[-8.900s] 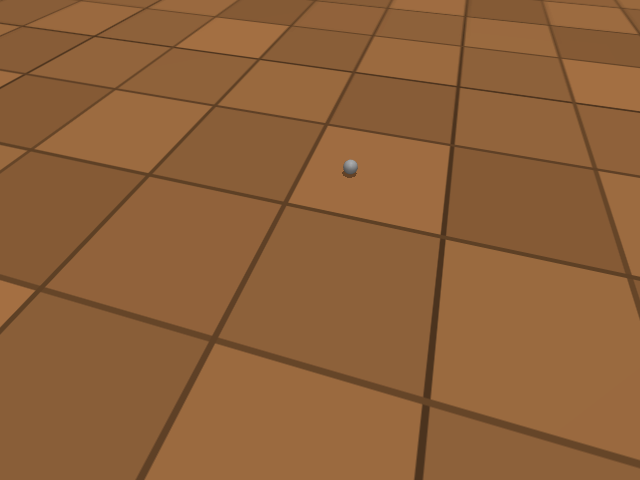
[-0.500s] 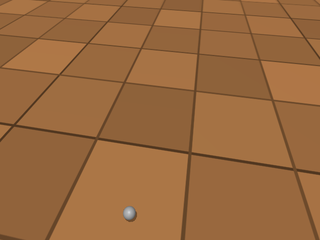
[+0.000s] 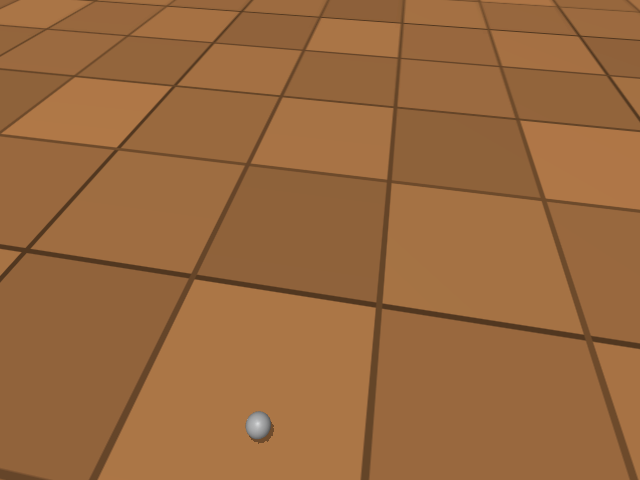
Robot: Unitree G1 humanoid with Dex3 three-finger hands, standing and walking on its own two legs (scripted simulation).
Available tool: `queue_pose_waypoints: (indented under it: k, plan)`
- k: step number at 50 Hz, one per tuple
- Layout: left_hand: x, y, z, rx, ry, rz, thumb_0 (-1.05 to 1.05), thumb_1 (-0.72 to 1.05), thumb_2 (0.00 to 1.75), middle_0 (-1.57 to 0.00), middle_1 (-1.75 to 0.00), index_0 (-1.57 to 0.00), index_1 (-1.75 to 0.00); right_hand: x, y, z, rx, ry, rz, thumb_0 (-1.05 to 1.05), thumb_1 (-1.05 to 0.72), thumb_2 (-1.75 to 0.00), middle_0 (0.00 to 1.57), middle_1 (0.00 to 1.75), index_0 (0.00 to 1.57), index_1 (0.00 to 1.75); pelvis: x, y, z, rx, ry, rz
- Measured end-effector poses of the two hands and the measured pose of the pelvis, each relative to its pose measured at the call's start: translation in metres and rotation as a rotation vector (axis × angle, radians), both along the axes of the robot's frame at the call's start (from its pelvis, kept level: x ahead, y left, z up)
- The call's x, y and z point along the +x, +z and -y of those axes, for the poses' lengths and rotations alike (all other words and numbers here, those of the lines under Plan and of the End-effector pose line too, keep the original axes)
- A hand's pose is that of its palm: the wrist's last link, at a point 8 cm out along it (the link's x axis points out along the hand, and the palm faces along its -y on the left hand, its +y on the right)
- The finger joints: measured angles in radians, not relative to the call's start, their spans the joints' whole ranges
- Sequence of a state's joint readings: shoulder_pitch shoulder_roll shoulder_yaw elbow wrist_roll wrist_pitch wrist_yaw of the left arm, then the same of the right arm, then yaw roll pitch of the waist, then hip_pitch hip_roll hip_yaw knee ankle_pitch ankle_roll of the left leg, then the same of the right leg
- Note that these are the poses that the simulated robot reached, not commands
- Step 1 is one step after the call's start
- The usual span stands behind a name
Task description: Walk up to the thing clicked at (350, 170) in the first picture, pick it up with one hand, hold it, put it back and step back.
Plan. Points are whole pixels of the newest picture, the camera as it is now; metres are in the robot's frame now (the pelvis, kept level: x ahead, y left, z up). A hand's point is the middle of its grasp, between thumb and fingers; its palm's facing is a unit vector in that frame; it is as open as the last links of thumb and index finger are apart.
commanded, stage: stand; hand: left
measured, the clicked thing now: (258, 425) +0.40 +0.19 -0.75
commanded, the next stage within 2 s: walk up in 0.12 s
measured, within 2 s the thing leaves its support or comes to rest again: neither
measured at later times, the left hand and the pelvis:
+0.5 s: hand out of the picture +0.05 +0.20 -0.16, palm faces +0.00 -0.93 -0.36, open 7.4 cm; pelvis -0.01 -0.06 -0.01, yaw +0 degrees
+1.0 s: hand out of the picture +0.09 +0.19 -0.15, palm faces +0.07 -0.93 -0.35, open 7.4 cm; pelvis +0.01 -0.07 +0.00, yaw +2 degrees
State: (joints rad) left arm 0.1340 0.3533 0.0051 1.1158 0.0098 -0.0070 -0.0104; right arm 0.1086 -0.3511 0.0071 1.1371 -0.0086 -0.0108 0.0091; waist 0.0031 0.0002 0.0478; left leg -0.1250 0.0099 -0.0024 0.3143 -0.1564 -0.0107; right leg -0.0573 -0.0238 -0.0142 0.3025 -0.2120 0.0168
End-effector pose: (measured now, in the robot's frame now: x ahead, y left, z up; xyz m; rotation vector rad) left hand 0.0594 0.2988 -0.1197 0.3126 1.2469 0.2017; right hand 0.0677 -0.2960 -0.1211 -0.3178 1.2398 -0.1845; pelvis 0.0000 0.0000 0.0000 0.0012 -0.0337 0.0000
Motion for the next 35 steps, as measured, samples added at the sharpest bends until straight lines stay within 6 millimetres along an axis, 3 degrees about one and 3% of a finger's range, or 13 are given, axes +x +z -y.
queue_pose_waypoints:
  k: [10,16,20,23,28,35]
  plan:
    - [0.002,-0.002,-0.005,0.005,0.012,-0.006,0.0,0.9,0.9,-0.2,-0.3,-0.2,-0.3,-0.001,0.002,0.005,-0.022,-0.012,0.032,0.0,-0.9,-0.9,0.2,0.3,0.2,0.3,-0.001,-0.003,0.005,0.011,-0.001,-0.008]
    - [0.003,-0.002,0.003,0.031,0.017,-0.008,0.0,0.91,0.9,-0.2,-0.3,-0.2,-0.3,-0.014,0.005,0.044,-0.09,-0.022,0.045,0.0,-0.9,-0.9,0.2,0.3,0.2,0.3,-0.009,-0.01,0.03,0.02,-0.006,-0.014]
    - [-0.004,-0.003,0.024,0.051,0.005,0.001,0.0,0.91,0.9,-0.2,-0.3,-0.2,-0.3,-0.019,-0.003,0.079,-0.108,-0.032,0.027,0.0,-0.9,-0.9,0.2,0.3,0.2,0.3,-0.012,-0.017,0.05,0.0,-0.006,0.002]
    - [-0.01,-0.001,0.043,0.032,0.012,-0.004,0.0,0.91,0.9,-0.2,-0.3,-0.2,-0.3,-0.02,-0.003,0.09,-0.102,-0.033,0.004,0.0,-0.9,-0.9,0.2,0.3,0.2,0.3,-0.01,-0.014,0.059,0.006,0.0,0.002]
    - [-0.008,-0.005,0.069,-0.009,0.019,0.02,0.0,0.9,0.9,-0.2,-0.3,-0.2,-0.3,-0.019,-0.003,0.092,-0.08,0.004,-0.032,0.0,-0.9,-0.9,0.2,0.3,0.2,0.3,-0.005,-0.011,0.067,0.005,0.019,-0.006]
    - [0.002,-0.017,0.084,-0.058,0.05,0.043,0.0,0.9,0.9,-0.2,-0.3,-0.2,-0.3,-0.004,-0.003,0.073,-0.034,0.034,-0.018,0.01,-0.9,-0.9,0.2,0.3,0.2,0.3,0.002,-0.011,0.072,0.008,0.038,0.009]
